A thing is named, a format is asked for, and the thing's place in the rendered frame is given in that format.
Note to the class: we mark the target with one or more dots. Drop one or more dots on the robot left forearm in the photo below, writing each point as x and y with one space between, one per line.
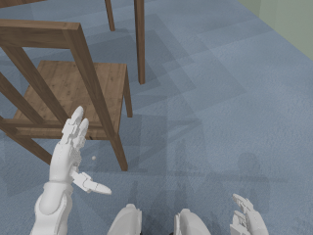
52 209

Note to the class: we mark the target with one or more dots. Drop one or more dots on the robot thigh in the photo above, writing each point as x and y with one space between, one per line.
127 222
188 223

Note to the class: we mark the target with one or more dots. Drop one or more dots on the chair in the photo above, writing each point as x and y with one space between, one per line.
57 88

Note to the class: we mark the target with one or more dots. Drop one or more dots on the right robot hand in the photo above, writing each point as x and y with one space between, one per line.
249 223

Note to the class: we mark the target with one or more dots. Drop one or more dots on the robot left thigh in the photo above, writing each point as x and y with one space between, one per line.
127 222

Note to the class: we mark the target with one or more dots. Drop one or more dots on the robot right thigh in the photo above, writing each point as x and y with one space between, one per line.
188 223

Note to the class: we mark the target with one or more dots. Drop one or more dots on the left robot hand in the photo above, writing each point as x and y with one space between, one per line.
66 154

